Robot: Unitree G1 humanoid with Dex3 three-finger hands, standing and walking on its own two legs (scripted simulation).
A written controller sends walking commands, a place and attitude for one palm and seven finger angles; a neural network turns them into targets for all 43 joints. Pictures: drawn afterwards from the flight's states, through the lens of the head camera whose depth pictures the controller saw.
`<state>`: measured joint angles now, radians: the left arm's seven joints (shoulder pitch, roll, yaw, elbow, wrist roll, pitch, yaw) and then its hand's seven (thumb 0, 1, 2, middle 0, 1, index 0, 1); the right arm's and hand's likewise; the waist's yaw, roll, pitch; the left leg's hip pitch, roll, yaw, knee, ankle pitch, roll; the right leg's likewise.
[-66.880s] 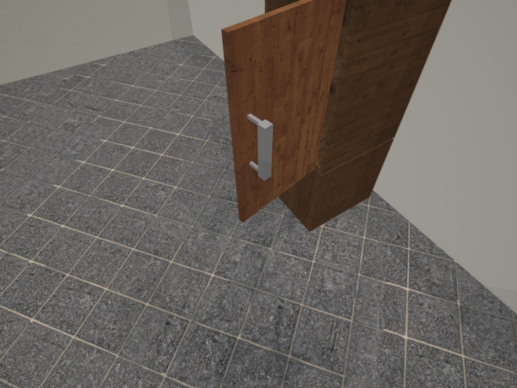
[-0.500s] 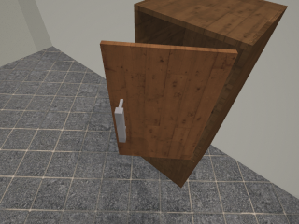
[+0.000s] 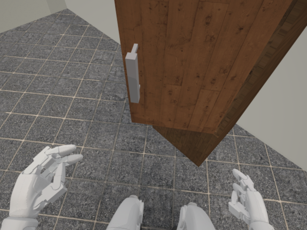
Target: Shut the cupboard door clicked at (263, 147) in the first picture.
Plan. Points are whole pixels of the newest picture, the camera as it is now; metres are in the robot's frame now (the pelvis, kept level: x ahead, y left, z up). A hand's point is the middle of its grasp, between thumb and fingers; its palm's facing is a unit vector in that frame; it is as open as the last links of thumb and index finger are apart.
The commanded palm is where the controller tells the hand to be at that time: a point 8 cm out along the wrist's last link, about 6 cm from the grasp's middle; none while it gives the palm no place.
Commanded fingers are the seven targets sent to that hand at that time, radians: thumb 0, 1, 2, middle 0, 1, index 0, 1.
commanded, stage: raise the hand and make a fist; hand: left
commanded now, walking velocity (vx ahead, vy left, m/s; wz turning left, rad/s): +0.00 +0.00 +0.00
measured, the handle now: (135, 75) +0.51 +0.12 +0.09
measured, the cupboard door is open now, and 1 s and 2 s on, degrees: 36 36 36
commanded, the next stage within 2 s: bring the fist close to the handle in 1.38 s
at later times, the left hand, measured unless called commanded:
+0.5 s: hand (76, 168) +0.23 +0.20 +0.06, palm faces -0.06 -1.00 -0.02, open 3.4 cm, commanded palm +0.21 +0.26 +0.08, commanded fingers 0.00 0.90 0.90 -1.15 -1.34 -1.15 -1.34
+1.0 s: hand (76, 149) +0.26 +0.21 +0.09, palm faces -0.02 -1.00 -0.05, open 3.1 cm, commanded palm +0.24 +0.26 +0.09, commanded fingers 0.00 0.90 0.90 -1.30 -1.50 -1.30 -1.50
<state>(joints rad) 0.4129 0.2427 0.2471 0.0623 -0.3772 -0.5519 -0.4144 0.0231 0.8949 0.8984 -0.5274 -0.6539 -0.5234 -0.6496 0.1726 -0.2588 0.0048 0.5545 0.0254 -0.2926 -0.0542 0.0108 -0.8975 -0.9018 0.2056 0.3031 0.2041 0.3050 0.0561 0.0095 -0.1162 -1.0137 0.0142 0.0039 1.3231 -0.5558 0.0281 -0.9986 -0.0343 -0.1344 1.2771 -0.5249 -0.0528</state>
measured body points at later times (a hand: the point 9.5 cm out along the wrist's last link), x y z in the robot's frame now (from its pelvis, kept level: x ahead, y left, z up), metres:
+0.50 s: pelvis +0.02 +0.02 +0.02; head +0.09 +0.03 +0.46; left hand +0.23 +0.26 +0.06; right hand +0.21 -0.23 -0.05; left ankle +0.05 +0.10 -0.62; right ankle +0.06 -0.10 -0.62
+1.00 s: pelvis +0.04 +0.02 +0.03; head +0.10 +0.03 +0.48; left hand +0.26 +0.26 +0.10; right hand +0.22 -0.22 -0.03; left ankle +0.05 +0.10 -0.62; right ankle +0.06 -0.10 -0.62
